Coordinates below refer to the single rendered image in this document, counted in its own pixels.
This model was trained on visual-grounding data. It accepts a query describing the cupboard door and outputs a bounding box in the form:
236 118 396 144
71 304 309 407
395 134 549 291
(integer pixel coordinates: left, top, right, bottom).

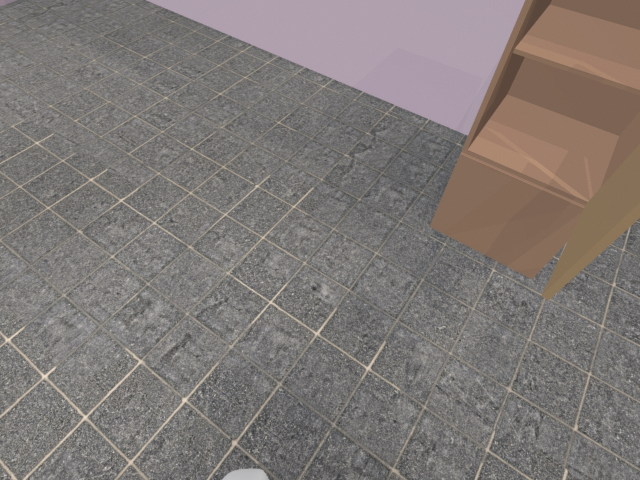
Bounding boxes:
541 144 640 300

